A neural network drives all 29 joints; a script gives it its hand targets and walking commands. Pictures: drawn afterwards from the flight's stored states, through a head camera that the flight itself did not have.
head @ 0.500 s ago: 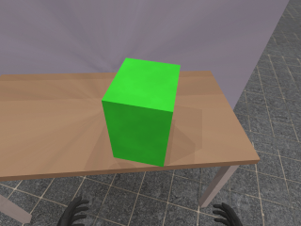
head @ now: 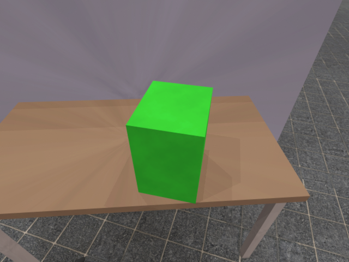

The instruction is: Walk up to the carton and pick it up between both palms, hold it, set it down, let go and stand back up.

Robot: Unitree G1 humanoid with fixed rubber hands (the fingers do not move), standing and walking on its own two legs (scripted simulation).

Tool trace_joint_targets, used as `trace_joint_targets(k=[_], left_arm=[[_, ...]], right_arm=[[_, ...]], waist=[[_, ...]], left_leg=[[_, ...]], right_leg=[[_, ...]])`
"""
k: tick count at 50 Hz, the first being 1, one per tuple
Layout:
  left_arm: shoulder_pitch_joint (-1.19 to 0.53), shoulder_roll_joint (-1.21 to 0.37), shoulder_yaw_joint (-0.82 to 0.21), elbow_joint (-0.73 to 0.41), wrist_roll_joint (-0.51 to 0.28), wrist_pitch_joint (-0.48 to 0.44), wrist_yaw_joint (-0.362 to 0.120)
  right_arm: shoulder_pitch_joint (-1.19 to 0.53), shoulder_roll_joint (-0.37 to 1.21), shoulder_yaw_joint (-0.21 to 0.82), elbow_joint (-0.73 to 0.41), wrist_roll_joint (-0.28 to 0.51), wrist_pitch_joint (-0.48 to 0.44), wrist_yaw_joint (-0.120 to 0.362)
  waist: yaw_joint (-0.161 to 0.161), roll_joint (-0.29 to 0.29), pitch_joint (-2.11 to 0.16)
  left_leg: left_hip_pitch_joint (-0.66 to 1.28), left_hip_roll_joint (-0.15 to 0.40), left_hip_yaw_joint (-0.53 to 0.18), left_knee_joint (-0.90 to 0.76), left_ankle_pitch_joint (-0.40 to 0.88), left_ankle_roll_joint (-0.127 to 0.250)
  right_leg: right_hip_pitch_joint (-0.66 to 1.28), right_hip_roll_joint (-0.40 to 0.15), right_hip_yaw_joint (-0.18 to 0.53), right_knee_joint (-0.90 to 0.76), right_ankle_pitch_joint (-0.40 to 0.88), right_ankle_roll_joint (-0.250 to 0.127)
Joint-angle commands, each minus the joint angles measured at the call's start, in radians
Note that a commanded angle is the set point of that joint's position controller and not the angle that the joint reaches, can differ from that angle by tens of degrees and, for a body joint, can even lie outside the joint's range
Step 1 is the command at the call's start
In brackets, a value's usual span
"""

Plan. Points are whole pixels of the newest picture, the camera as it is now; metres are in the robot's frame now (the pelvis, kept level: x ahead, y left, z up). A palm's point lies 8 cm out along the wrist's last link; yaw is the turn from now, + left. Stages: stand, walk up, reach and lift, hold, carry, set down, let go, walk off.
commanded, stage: stand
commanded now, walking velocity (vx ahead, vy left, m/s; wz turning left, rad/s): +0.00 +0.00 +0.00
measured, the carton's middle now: (174, 142) +0.49 +0.01 +0.02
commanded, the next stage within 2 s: none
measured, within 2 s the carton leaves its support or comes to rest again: neither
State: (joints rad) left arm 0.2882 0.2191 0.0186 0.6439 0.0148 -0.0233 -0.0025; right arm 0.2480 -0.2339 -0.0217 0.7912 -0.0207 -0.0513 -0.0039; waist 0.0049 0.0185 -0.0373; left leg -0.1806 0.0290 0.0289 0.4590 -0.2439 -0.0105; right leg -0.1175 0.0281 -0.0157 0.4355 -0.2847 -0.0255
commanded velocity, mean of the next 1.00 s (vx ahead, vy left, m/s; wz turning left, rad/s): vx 0.00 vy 0.00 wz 0.00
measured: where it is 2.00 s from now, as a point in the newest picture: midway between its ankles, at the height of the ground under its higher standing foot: outside the picture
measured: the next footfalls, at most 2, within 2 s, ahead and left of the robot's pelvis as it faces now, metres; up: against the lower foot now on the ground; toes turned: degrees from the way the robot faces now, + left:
none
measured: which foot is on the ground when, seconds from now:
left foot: down 0.00-1.00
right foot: down 0.00-1.00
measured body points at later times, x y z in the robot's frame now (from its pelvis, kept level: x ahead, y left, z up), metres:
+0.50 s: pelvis -0.04 +0.01 +0.00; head -0.07 +0.01 +0.45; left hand +0.00 +0.26 -0.13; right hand +0.00 -0.25 -0.14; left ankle +0.00 +0.13 -0.74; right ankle -0.03 -0.10 -0.74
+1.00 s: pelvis -0.05 +0.00 -0.01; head -0.07 +0.00 +0.44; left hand -0.07 +0.26 -0.14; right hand -0.04 -0.25 -0.15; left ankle +0.00 +0.13 -0.74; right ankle -0.03 -0.10 -0.74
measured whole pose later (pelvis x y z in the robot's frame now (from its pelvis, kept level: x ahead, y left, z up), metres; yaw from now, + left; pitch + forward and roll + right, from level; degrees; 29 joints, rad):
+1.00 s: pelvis -0.05 +0.00 -0.01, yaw +2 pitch -2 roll +0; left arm 0.46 0.23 0.00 0.86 0.01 -0.02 0.02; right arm 0.38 -0.23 0.00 0.95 -0.02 0.00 -0.01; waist 0.00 0.02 0.00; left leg -0.29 0.01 -0.01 0.50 -0.18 0.00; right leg -0.22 0.01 -0.05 0.51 -0.25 -0.02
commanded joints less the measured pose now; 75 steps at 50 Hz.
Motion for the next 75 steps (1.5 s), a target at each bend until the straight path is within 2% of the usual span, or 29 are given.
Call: trace_joint_targets(k=[1, 3, 5, 7, 9, 14, 15, 16, 25, 27, 28, 30, 31, 33, 34, 42, 45, 47, 48, 49, 55, 59, 62, 64, 67, 70, 73, 74, 75], left_arm=[[-0.005, 0.139, 0.035, -0.077, -0.005, -0.038, 0.008], [0.017, 0.143, 0.035, -0.066, -0.007, -0.038, 0.011], [0.039, 0.152, 0.032, -0.055, -0.008, -0.038, 0.014], [0.056, 0.159, 0.031, -0.044, -0.007, -0.036, 0.017], [0.072, 0.162, 0.028, -0.033, -0.009, -0.034, 0.018], [0.106, 0.168, 0.021, 0.005, -0.009, -0.03, 0.021], [0.116, 0.166, 0.02, 0.007, -0.008, -0.03, 0.021], [0.118, 0.17, 0.019, 0.015, -0.004, -0.03, 0.022], [0.17, 0.157, 0.01, 0.075, -0.006, -0.024, 0.024], [0.176, 0.163, 0.009, 0.089, -0.007, -0.022, 0.024], [0.181, 0.147, 0.008, 0.092, -0.006, -0.019, 0.024], [0.19, 0.153, 0.008, 0.102, -0.006, -0.017, 0.023], [0.198, 0.149, 0.008, 0.106, -0.006, -0.016, 0.023], [0.207, 0.155, 0.008, 0.115, -0.007, -0.016, 0.024], [0.21, 0.15, 0.009, 0.124, -0.006, -0.016, 0.025], [0.204, 0.155, 0.017, 0.14, -0.009, -0.011, 0.027], [0.205, 0.156, 0.016, 0.15, -0.008, -0.012, 0.027], [0.202, 0.141, 0.014, 0.158, -0.01, -0.012, 0.027], [0.211, 0.135, 0.013, 0.162, -0.009, -0.012, 0.028], [0.215, 0.142, 0.009, 0.163, -0.01, -0.012, 0.029], [0.202, 0.131, 0.002, 0.177, -0.015, -0.007, 0.032], [0.202, 0.136, 0.005, 0.189, -0.015, -0.006, 0.034], [0.188, 0.128, 0.0, 0.196, -0.016, -0.005, 0.035], [0.194, 0.117, 0.003, 0.202, -0.014, -0.007, 0.035], [0.178, 0.123, 0.004, 0.21, -0.016, -0.008, 0.037], [0.171, 0.117, 0.0, 0.21, -0.016, -0.01, 0.039], [0.176, 0.105, -0.001, 0.224, -0.016, -0.008, 0.039], [0.178, 0.1, -0.003, 0.231, -0.015, -0.007, 0.04], [0.178, 0.11, -0.003, 0.231, -0.017, -0.007, 0.04]], right_arm=[[0.002, -0.134, -0.03, -0.065, 0.0, -0.01, 0.0], [0.008, -0.144, -0.031, -0.052, 0.001, -0.009, 0.001], [0.025, -0.137, -0.026, -0.037, 0.0, -0.006, 0.001], [0.039, -0.139, -0.025, -0.027, -0.002, -0.005, 0.0], [0.047, -0.147, -0.02, -0.016, 0.002, -0.003, -0.001], [0.078, -0.142, -0.014, 0.015, 0.0, 0.003, 0.0], [0.079, -0.147, -0.012, 0.018, 0.0, 0.005, -0.001], [0.08, -0.151, -0.013, 0.02, 0.003, 0.006, -0.001], [0.124, -0.151, -0.006, 0.056, 0.009, 0.018, -0.006], [0.129, -0.149, -0.006, 0.063, 0.008, 0.019, -0.008], [0.122, -0.156, -0.006, 0.063, 0.01, 0.021, -0.009], [0.129, -0.157, -0.007, 0.071, 0.009, 0.025, -0.009], [0.129, -0.158, -0.007, 0.076, 0.009, 0.026, -0.01], [0.145, -0.152, -0.007, 0.082, 0.008, 0.029, -0.01], [0.146, -0.154, -0.01, 0.088, 0.008, 0.03, -0.01], [0.168, -0.136, -0.012, 0.094, 0.004, 0.033, -0.011], [0.176, -0.13, -0.011, 0.099, 0.005, 0.032, -0.014], [0.164, -0.128, -0.009, 0.102, 0.005, 0.031, -0.016], [0.162, -0.131, -0.009, 0.108, 0.007, 0.03, -0.016], [0.164, -0.126, -0.007, 0.109, 0.009, 0.03, -0.017], [0.172, -0.104, 0.005, 0.128, 0.011, 0.037, -0.021], [0.176, -0.112, 0.002, 0.14, 0.012, 0.036, -0.025], [0.17, -0.101, 0.005, 0.145, 0.013, 0.036, -0.026], [0.165, -0.1, 0.003, 0.151, 0.008, 0.035, -0.027], [0.163, -0.087, 0.007, 0.162, 0.012, 0.033, -0.029], [0.167, -0.088, 0.008, 0.162, 0.014, 0.03, -0.03], [0.16, -0.093, 0.008, 0.169, 0.014, 0.033, -0.033], [0.153, -0.092, 0.008, 0.17, 0.015, 0.034, -0.034], [0.16, -0.079, 0.01, 0.168, 0.013, 0.034, -0.034]], waist=[[-0.01, -0.047, 0.057], [-0.006, -0.049, 0.084], [-0.011, -0.016, 0.089], [-0.005, -0.033, 0.089], [-0.004, -0.016, 0.074], [-0.009, -0.03, 0.095], [-0.003, -0.004, 0.093], [-0.006, -0.005, 0.097], [-0.002, 0.016, 0.154], [-0.004, -0.01, 0.144], [0.0, 0.017, 0.169], [-0.001, 0.007, 0.175], [0.0, 0.024, 0.181], [-0.004, -0.011, 0.186], [-0.005, 0.004, 0.177], [-0.01, -0.029, 0.155], [-0.016, -0.024, 0.125], [-0.008, -0.02, 0.123], [-0.005, 0.001, 0.121], [-0.006, -0.012, 0.12], [-0.004, -0.008, 0.188], [-0.002, 0.003, 0.142], [-0.011, -0.024, 0.163], [-0.002, -0.02, 0.143], [-0.007, 0.003, 0.134], [-0.009, -0.01, 0.11], [0.0, -0.02, 0.123], [-0.002, -0.004, 0.135], [-0.004, -0.02, 0.122]], left_leg=[[0.023, 0.092, -0.11, -0.048, 0.268, 0.043], [0.02, 0.086, -0.11, -0.057, 0.228, 0.04], [-0.003, 0.079, -0.111, -0.063, 0.202, 0.038], [-0.012, 0.08, -0.118, -0.07, 0.17, 0.041], [-0.006, 0.077, -0.123, -0.08, 0.143, 0.04], [-0.04, 0.072, -0.127, -0.101, 0.027, 0.034], [-0.044, 0.068, -0.129, -0.104, 0.003, 0.034], [-0.055, 0.069, -0.135, -0.11, -0.019, 0.031], [-0.118, 0.064, -0.157, -0.132, -0.118, 0.029], [-0.107, 0.07, -0.167, -0.138, -0.117, 0.033], [-0.141, 0.07, -0.176, -0.151, -0.159, 0.033], [-0.152, 0.071, -0.183, -0.159, -0.205, 0.033], [-0.161, 0.068, -0.186, -0.164, -0.218, 0.033], [-0.159, 0.062, -0.183, -0.146, -0.214, 0.029], [-0.153, 0.06, -0.182, -0.143, -0.222, 0.028], [-0.132, 0.05, -0.174, -0.107, -0.209, 0.027], [-0.1, 0.049, -0.168, -0.094, -0.156, 0.021], [-0.09, 0.056, -0.171, -0.09, -0.128, 0.022], [-0.097, 0.052, -0.173, -0.092, -0.117, 0.024], [-0.099, 0.056, -0.174, -0.092, -0.083, 0.023], [-0.109, 0.054, -0.161, -0.081, -0.038, 0.022], [-0.08, 0.053, -0.156, -0.085, -0.034, 0.021], [-0.098, 0.059, -0.162, -0.087, -0.031, 0.021], [-0.086, 0.06, -0.156, -0.077, -0.011, 0.016], [-0.074, 0.055, -0.143, -0.07, 0.026, 0.016], [-0.056, 0.062, -0.154, -0.081, 0.048, 0.022], [-0.067, 0.064, -0.149, -0.08, 0.053, 0.019], [-0.072, 0.062, -0.149, -0.08, 0.047, 0.018], [-0.061, 0.06, -0.148, -0.081, 0.05, 0.016]], right_leg=[[-0.109, -0.124, 0.105, -0.081, 0.24, 0.013], [-0.126, -0.122, 0.106, -0.091, 0.208, 0.014], [-0.116, -0.127, 0.103, -0.088, 0.187, 0.012], [-0.109, -0.124, 0.103, -0.095, 0.162, 0.009], [-0.114, -0.124, 0.103, -0.094, 0.123, 0.01], [-0.124, -0.118, 0.107, -0.1, 0.029, 0.006], [-0.128, -0.117, 0.109, -0.103, 0.008, 0.006], [-0.128, -0.115, 0.106, -0.1, -0.004, 0.008], [-0.157, -0.112, 0.102, -0.094, -0.069, 0.012], [-0.163, -0.108, 0.095, -0.082, -0.069, 0.011], [-0.171, -0.102, 0.094, -0.085, -0.084, 0.011], [-0.183, -0.098, 0.091, -0.082, -0.118, 0.01], [-0.176, -0.098, 0.096, -0.079, -0.113, 0.009], [-0.2, -0.1, 0.099, -0.092, -0.138, 0.011], [-0.209, -0.101, 0.104, -0.094, -0.167, 0.009], [-0.238, -0.114, 0.126, -0.114, -0.231, -0.002], [-0.236, -0.119, 0.125, -0.109, -0.199, -0.003], [-0.222, -0.11, 0.111, -0.094, -0.15, 0.0], [-0.204, -0.111, 0.111, -0.092, -0.12, -0.001], [-0.185, -0.112, 0.109, -0.085, -0.082, -0.001], [-0.213, -0.12, 0.122, -0.109, -0.071, 0.002], [-0.179, -0.117, 0.111, -0.102, -0.058, 0.004], [-0.19, -0.121, 0.109, -0.106, -0.055, 0.003], [-0.172, -0.121, 0.109, -0.109, -0.05, 0.003], [-0.157, -0.13, 0.121, -0.116, -0.011, -0.001], [-0.136, -0.123, 0.1, -0.098, 0.031, 0.0], [-0.133, -0.125, 0.102, -0.108, 0.022, 0.005], [-0.141, -0.127, 0.108, -0.109, 0.024, 0.005], [-0.136, -0.125, 0.102, -0.106, 0.025, 0.004]])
